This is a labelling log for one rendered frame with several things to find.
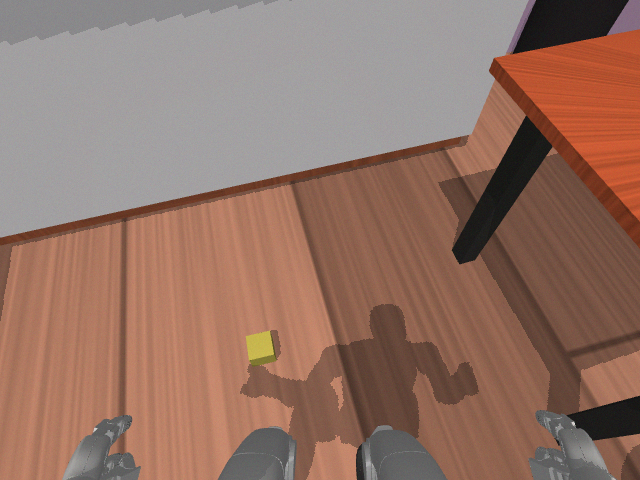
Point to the table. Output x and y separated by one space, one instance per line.
583 99

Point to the left robot hand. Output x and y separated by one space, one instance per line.
91 455

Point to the right robot hand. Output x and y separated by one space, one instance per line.
577 449

